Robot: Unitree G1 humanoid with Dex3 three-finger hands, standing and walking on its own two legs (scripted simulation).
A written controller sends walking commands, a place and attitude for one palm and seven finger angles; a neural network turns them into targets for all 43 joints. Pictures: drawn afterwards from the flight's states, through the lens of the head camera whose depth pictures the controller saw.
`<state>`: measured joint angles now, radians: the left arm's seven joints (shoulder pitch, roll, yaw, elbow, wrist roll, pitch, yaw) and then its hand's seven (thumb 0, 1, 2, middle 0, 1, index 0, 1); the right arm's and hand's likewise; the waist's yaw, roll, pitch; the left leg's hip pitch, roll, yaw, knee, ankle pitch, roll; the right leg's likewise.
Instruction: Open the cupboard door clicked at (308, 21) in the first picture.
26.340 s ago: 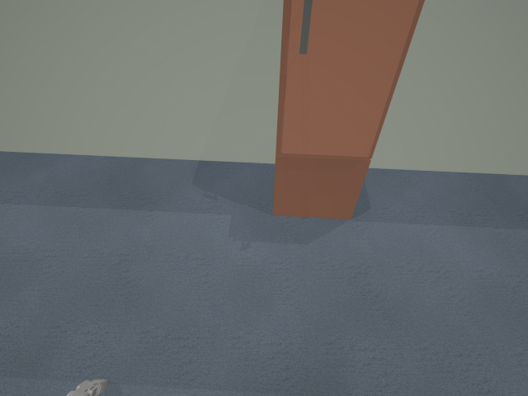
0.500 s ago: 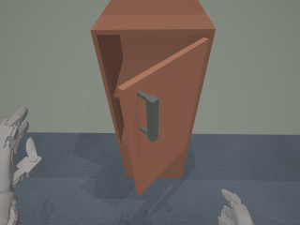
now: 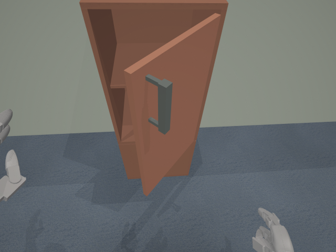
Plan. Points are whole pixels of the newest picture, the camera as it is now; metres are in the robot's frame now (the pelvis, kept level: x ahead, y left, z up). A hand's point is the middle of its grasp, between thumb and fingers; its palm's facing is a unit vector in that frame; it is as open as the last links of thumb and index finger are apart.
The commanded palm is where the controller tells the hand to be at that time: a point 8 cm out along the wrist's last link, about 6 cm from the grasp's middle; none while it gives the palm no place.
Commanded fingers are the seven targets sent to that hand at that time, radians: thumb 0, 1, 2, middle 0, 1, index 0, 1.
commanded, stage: step back with the hand held close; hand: left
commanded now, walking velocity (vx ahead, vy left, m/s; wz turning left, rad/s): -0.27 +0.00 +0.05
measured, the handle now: (157, 105) +0.39 +0.05 +0.15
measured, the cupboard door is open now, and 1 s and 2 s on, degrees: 48 48 48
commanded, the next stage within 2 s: stop stepping back and stand still in 0.76 s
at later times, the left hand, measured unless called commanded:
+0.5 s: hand out of the picture +0.09 +0.29 +0.16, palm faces +0.44 -0.77 -0.46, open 7.4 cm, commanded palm +0.03 +0.32 +0.18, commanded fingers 0.00 0.90 0.90 -0.20 -0.30 -0.20 -0.30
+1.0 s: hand out of the picture -0.02 +0.29 +0.18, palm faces +0.34 -0.88 -0.33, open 7.4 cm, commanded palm -0.08 +0.33 +0.18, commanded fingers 0.00 0.90 0.90 -0.20 -0.30 -0.20 -0.30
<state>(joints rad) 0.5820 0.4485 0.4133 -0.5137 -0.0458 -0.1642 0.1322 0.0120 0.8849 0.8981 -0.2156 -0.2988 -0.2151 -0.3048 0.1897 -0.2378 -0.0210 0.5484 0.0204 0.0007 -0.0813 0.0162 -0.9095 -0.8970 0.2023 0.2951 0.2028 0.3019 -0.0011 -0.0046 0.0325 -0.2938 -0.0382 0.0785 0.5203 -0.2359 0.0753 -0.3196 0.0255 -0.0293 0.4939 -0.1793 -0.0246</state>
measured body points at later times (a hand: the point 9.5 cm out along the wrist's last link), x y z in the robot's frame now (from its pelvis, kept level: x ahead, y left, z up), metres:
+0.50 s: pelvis -0.10 +0.02 -0.02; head -0.08 +0.05 +0.43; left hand +0.06 +0.32 +0.18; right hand +0.08 -0.22 -0.08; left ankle +0.03 +0.07 -0.74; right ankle -0.02 -0.12 -0.72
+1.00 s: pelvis -0.25 +0.05 -0.02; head -0.27 +0.11 +0.42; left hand -0.05 +0.34 +0.19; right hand -0.10 -0.19 -0.07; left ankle -0.07 +0.08 -0.74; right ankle -0.37 -0.09 -0.69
